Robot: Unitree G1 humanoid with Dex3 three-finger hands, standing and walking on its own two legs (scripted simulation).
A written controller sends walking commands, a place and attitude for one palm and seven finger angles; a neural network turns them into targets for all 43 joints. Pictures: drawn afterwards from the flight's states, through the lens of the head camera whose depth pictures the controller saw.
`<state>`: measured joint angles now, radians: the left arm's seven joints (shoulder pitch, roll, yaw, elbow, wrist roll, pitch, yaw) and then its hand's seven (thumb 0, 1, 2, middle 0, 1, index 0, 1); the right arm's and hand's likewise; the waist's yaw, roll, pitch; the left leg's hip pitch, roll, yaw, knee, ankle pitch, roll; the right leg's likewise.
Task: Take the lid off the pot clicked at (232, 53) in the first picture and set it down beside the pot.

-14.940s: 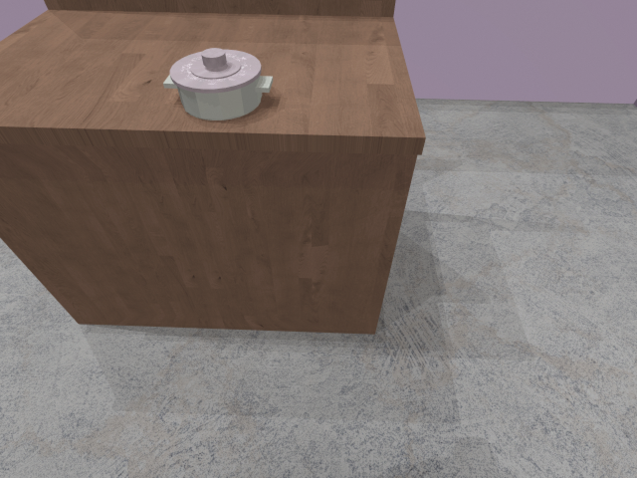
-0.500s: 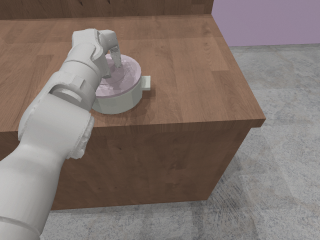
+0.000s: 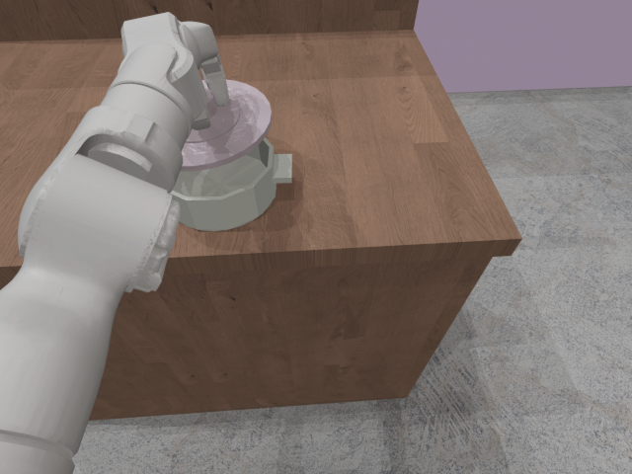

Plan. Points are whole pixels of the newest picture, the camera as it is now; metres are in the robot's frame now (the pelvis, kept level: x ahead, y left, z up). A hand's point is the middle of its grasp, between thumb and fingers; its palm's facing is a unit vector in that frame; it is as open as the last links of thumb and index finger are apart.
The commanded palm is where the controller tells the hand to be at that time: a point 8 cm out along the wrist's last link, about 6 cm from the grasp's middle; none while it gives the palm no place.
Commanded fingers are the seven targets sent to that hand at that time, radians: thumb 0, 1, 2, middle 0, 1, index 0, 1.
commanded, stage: lift the lid straight up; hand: left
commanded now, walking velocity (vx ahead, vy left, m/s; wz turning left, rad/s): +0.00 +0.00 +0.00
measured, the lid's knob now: (196, 104) +0.53 +0.09 +0.20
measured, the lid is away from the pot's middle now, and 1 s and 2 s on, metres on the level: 0.01 0.01 0.09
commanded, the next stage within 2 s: move the lid sideways beside the pot in 1.12 s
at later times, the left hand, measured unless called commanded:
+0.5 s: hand (189, 68) +0.48 +0.08 +0.27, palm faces -0.32 -0.17 -0.93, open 7.3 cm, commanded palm +0.50 +0.09 +0.33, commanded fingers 0.00 0.77 0.87 -0.71 -1.10 -0.76 -1.13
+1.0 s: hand (165, 28) +0.49 +0.09 +0.31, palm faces -0.24 -0.19 -0.95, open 7.3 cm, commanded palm +0.50 +0.09 +0.37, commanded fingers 0.00 0.77 0.87 -0.71 -1.10 -0.76 -1.13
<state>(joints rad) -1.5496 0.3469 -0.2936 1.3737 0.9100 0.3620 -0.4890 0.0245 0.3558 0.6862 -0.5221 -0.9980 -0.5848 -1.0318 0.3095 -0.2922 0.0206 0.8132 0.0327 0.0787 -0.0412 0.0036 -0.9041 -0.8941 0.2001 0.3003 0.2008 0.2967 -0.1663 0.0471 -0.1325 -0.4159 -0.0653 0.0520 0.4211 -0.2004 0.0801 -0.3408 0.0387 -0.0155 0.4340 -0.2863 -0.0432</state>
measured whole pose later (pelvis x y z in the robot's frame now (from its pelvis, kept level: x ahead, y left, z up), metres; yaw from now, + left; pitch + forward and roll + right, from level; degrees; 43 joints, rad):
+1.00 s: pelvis +0.00 +0.00 +0.00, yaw +0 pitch +10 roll +0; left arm -1.71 0.37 -0.31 1.36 0.92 0.46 -0.53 0.04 0.35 0.69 -0.52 -0.99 -0.60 -1.04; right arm 0.28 -0.30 0.03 0.81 0.04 0.05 -0.03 0.01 -0.90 -0.89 0.20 0.30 0.20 0.30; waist -0.15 0.06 -0.13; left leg -0.38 -0.07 0.04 0.38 -0.17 0.08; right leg -0.31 0.04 -0.02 0.40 -0.27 -0.04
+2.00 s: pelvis -0.01 +0.00 +0.00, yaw +1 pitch +10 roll +0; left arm -1.63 0.53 -0.28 1.30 0.97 0.35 -0.56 0.05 0.35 0.69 -0.52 -0.99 -0.60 -1.04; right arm 0.21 -0.30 0.04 0.77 0.06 0.13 -0.04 0.00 -0.90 -0.89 0.20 0.30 0.20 0.30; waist -0.14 0.04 -0.12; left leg -0.40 -0.07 0.03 0.40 -0.18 0.08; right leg -0.31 0.04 -0.03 0.40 -0.27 -0.04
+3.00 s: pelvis -0.01 +0.01 +0.00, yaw +1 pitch +11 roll -1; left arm -1.59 0.74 -0.28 1.28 1.00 0.29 -0.59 0.05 0.35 0.69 -0.52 -0.99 -0.61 -1.04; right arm 0.24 -0.30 0.04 0.78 0.08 0.14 -0.06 0.00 -0.90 -0.89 0.20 0.30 0.20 0.30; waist -0.12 0.04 -0.11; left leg -0.43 -0.08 0.02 0.42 -0.19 0.09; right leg -0.32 0.03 -0.04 0.39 -0.26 -0.03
